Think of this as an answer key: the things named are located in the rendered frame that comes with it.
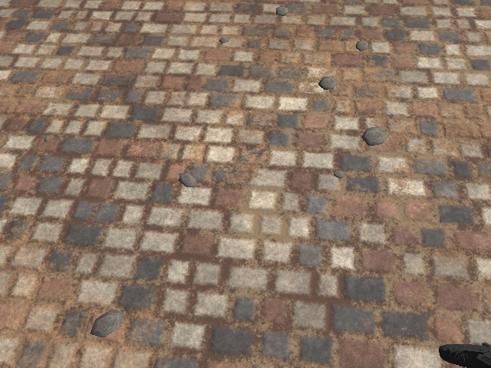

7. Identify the right robot hand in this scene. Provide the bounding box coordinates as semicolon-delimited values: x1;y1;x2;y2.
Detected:
439;343;491;368

